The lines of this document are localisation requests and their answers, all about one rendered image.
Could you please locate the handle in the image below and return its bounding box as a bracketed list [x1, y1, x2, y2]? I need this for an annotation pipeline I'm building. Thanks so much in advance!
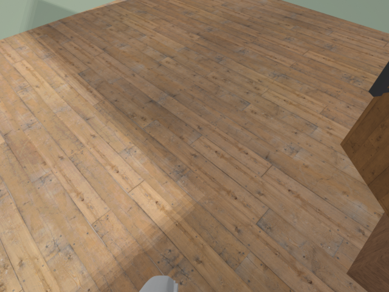
[369, 62, 389, 97]

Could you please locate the robot left thigh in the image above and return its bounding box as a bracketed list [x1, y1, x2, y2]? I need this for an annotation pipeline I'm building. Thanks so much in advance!
[139, 276, 178, 292]

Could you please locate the cupboard door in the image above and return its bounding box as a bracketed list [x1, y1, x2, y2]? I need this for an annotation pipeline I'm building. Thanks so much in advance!
[340, 86, 389, 217]

